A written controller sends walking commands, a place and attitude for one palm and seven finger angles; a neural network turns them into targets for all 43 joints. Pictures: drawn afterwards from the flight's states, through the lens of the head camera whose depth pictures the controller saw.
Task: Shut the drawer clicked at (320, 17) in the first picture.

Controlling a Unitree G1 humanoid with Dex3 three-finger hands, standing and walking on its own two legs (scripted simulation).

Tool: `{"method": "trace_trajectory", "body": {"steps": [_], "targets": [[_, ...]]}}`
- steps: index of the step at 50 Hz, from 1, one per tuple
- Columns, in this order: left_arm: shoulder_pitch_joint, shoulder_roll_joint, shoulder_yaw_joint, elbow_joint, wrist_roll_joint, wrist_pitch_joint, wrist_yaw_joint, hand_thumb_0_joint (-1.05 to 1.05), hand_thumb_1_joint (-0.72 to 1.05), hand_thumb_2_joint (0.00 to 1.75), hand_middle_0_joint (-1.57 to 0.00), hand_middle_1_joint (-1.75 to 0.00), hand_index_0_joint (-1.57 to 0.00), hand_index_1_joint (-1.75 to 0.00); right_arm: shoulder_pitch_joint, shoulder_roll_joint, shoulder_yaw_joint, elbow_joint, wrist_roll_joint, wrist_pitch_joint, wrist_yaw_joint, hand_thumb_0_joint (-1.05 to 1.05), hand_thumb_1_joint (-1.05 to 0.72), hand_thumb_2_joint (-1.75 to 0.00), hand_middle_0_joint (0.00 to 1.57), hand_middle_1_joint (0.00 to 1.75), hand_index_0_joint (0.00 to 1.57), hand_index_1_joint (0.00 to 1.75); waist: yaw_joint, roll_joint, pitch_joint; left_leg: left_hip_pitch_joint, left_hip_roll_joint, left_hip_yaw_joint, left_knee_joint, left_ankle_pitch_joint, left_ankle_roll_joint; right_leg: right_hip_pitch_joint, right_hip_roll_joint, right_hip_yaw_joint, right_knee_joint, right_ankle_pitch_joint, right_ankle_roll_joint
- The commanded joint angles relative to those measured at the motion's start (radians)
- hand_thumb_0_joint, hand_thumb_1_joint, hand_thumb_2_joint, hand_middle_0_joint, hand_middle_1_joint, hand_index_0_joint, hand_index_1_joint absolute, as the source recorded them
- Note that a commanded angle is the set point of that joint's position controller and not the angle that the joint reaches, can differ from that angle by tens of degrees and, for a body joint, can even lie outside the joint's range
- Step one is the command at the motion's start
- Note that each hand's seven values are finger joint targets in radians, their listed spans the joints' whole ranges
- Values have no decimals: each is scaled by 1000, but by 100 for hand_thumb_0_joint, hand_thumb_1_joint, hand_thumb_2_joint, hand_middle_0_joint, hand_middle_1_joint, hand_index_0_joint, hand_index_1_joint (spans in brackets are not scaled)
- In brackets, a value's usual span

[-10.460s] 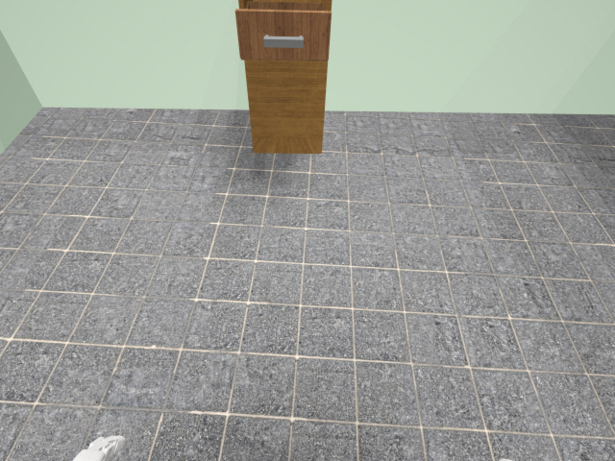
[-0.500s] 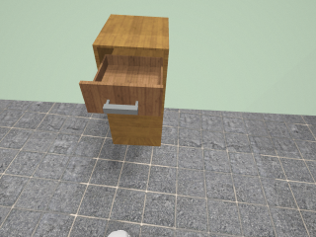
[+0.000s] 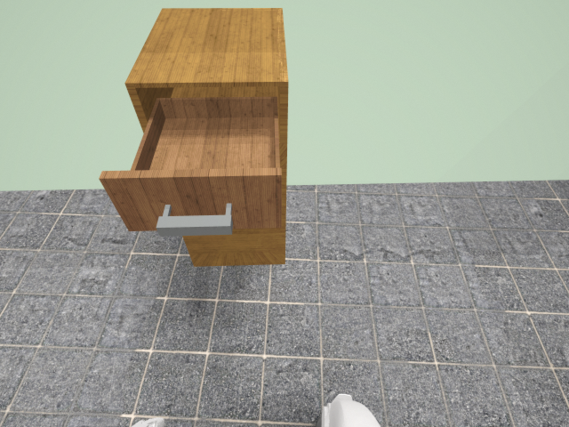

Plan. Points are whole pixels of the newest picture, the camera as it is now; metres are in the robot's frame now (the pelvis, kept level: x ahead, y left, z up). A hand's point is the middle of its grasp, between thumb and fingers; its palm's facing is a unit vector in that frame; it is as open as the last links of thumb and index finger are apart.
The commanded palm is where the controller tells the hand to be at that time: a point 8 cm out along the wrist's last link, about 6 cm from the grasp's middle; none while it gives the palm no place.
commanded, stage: shuffle to correct the standing spot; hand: left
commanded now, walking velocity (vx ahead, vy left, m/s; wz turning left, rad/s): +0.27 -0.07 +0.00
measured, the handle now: (197, 216) +0.49 +0.18 -0.05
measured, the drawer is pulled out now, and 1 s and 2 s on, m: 0.30 0.30 0.30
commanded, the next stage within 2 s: come to a stop and stand still in 0.48 s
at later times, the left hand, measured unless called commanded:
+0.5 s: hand out of the picture +0.14 +0.12 -0.18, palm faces +0.13 -0.98 -0.15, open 7.3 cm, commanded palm none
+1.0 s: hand (229, 377) +0.23 +0.10 -0.18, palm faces +0.10 -0.97 -0.23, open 7.3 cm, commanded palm none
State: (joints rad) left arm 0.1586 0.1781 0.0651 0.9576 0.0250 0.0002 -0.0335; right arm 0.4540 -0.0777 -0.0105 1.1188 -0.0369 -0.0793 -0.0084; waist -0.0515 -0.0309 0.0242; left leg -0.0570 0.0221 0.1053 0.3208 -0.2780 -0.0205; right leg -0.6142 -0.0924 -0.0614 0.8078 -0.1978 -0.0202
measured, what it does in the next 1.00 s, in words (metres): walks ahead: right foot, then left foot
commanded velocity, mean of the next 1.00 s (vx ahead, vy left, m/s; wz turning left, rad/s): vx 0.05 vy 0.02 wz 0.00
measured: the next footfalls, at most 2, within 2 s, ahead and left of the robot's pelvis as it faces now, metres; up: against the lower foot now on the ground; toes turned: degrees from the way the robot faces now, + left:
right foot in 0.08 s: +0.18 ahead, -0.12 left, +0.00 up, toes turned -5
left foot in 0.54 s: +0.25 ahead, +0.05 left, +0.00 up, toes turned +9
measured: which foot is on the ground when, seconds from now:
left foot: down 0.00-0.08, up 0.10-0.52, down 0.54-1.00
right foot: up 0.00-0.06, down 0.08-0.54, up 0.56-0.78, down 0.80-1.00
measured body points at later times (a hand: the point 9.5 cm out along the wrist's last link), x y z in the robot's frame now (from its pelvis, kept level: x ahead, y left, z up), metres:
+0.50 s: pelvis +0.16 -0.05 +0.00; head +0.16 -0.04 +0.45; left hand +0.13 +0.17 -0.16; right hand +0.26 -0.27 -0.14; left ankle +0.22 +0.06 -0.73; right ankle +0.14 -0.12 -0.74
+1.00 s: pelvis +0.23 -0.08 -0.01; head +0.24 -0.09 +0.44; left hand +0.23 +0.15 -0.16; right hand +0.26 -0.31 -0.17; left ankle +0.22 +0.05 -0.74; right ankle +0.25 -0.18 -0.74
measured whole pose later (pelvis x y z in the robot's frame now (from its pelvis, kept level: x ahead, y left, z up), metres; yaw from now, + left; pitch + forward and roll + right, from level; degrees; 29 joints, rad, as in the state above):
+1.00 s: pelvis +0.23 -0.08 -0.01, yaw +4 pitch -1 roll +1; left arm 0.26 0.15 0.02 1.07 0.02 0.00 0.03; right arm 0.23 -0.17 -0.03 1.08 -0.01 0.03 -0.02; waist -0.01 0.01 0.05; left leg -0.23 0.04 0.09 0.53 -0.28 -0.03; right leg -0.27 -0.04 -0.08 0.58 -0.28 -0.03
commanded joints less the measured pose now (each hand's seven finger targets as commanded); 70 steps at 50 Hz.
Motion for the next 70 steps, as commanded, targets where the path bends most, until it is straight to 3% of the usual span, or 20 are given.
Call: {"method": "trace_trajectory", "body": {"steps": [1,2,3,4,6,10,18,24,26,27,29,34,39,41,47,55,57,60,65,70], "targets": [[34,28,5,-61,-7,-44,-2,0,90,90,-20,-30,-20,-30,7,-198,-49,-41,3,2,-12,0,-90,-90,20,30,20,30,58,94,14,-164,230,-108,-4,175,165,318,36,-31,-227,21,-14],[162,69,15,-16,-3,-53,6,0,90,90,-20,-30,-20,-30,15,-179,-46,-37,5,5,-5,0,-90,-90,20,30,20,30,109,14,-60,-226,167,-73,163,199,132,527,59,-24,-264,22,-25],[322,143,34,36,6,-64,18,0,90,90,-20,-30,-20,-30,48,-144,-37,-39,17,6,3,0,-90,-90,20,30,20,30,172,-169,-181,-395,70,1,468,29,94,790,-105,188,-315,-60,-81],[398,253,51,54,-5,-60,29,0,90,90,-20,-30,-20,-30,85,-108,-24,-70,27,10,2,0,-90,-90,20,30,20,30,163,-378,-281,-588,-44,0,799,-362,60,921,-335,555,-481,-76,-163],[269,191,39,27,-15,-50,30,0,90,90,-20,-30,-20,-30,-19,-127,-45,-99,19,17,6,0,-90,-90,20,30,20,30,119,-111,-82,-680,48,-88,1034,-207,68,667,-311,487,-562,-180,-214],[90,27,-12,0,-13,-76,43,0,90,90,-20,-30,-20,-30,-13,-104,-44,-63,4,63,9,0,-90,-90,20,30,20,30,4,-95,17,-486,104,-91,912,7,28,291,-173,162,-643,-15,-126],[188,86,-1,50,-3,-81,43,0,90,90,-20,-30,-20,-30,-181,-84,-30,-128,8,52,19,0,-90,-90,20,30,20,30,63,14,-5,-439,71,-21,426,7,-2,462,-191,179,-620,122,-200],[230,93,-8,98,-11,-66,34,0,90,90,-20,-30,-20,-30,-195,-118,-20,-116,12,27,7,0,-90,-90,20,30,20,30,58,-48,-6,-205,21,21,154,90,11,477,-134,132,-461,231,-136],[245,47,-21,97,-12,-57,29,0,90,90,-20,-30,-20,-30,-114,-193,-32,-87,10,17,-7,0,-90,-90,20,30,20,30,23,109,-23,22,142,-124,78,153,73,286,-28,48,-258,87,-66],[238,7,-28,77,-11,-57,25,0,90,90,-20,-30,-20,-30,-44,-273,-50,-81,7,20,-12,0,-90,-90,20,30,20,30,0,278,-29,109,325,-346,8,200,183,123,54,-55,-42,-158,-25],[146,42,-23,48,2,-48,31,0,90,90,-20,-30,-20,-30,-34,-248,-44,-71,10,33,-15,0,-90,-90,20,30,20,30,-17,227,46,4,378,-412,-110,81,271,7,37,4,264,-366,-19],[259,-49,-37,102,-5,-18,43,0,90,90,-20,-30,-20,-30,-228,-156,-14,-115,12,22,-25,0,-90,-90,20,30,20,30,93,73,1,-228,250,-123,-61,465,190,284,-3,29,59,-171,27],[285,17,-44,114,-2,-19,58,0,90,90,-20,-30,-20,-30,-250,-162,-20,-100,29,51,-28,0,-90,-90,20,30,20,30,89,16,-38,-201,119,-71,109,255,76,420,-14,100,-360,192,33],[209,86,-37,86,-3,-19,57,0,90,90,-20,-30,-20,-30,-197,-137,-23,-93,34,69,-21,0,-90,-90,20,30,20,30,42,-10,-5,-198,49,-58,101,35,32,353,-101,171,-377,278,-13],[183,135,-16,84,-11,-16,73,0,90,90,-20,-30,-20,-30,-160,-141,-33,-71,28,97,-21,0,-90,-90,20,30,20,30,53,-140,-77,-197,21,-24,214,20,-2,468,-178,209,-384,552,-72],[85,153,14,42,-5,6,75,0,90,90,-20,-30,-20,-30,-127,-135,-41,-69,25,113,-16,0,-90,-90,20,30,20,30,48,-134,-5,-163,23,-44,190,-12,-5,345,-211,208,-423,251,-115],[64,115,10,23,-10,16,69,0,90,90,-20,-30,-20,-30,-97,-154,-42,-59,21,100,-16,0,-90,-90,20,30,20,30,43,16,-2,-89,78,-115,83,97,28,260,-94,121,-353,33,-53],[71,53,-3,25,-5,33,67,0,90,90,-20,-30,-20,-30,-203,-200,-41,-101,15,87,-17,0,-90,-90,20,30,20,30,76,243,61,-341,224,-276,-147,-36,136,370,31,9,-142,-173,11],[145,27,-23,58,-2,17,58,0,90,90,-20,-30,-20,-30,-217,-190,-35,-106,15,72,-22,0,-90,-90,20,30,20,30,92,138,-12,-208,187,-210,-70,85,142,356,19,35,-194,-138,8],[162,70,-32,92,-9,-18,68,0,90,90,-20,-30,-20,-30,-146,-149,-27,-68,28,55,-20,0,-90,-90,20,30,20,30,53,24,-91,-79,87,-116,79,345,53,431,-59,125,-384,254,-12]]}}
